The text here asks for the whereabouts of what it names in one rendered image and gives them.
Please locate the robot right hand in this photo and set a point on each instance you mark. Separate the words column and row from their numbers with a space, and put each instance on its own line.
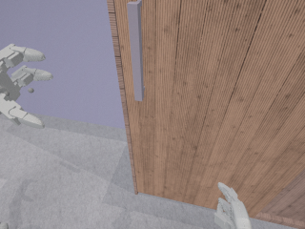
column 236, row 215

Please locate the robot left hand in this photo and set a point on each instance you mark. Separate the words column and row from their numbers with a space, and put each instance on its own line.
column 10, row 57

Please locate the wardrobe door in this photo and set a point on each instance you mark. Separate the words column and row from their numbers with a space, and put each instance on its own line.
column 290, row 202
column 224, row 98

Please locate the handle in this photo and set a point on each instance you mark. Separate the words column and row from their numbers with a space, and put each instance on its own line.
column 135, row 32

